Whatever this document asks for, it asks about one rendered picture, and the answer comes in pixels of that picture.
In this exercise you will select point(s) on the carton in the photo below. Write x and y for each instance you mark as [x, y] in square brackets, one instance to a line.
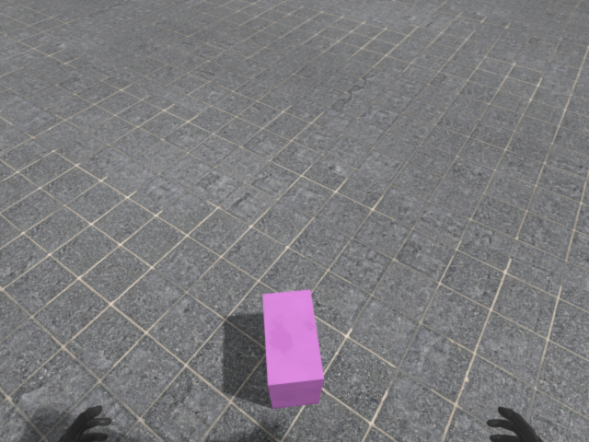
[294, 368]

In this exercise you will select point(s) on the robot right hand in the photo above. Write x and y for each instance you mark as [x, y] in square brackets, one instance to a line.
[517, 424]

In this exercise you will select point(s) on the robot left hand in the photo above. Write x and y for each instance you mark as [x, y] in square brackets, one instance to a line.
[84, 421]

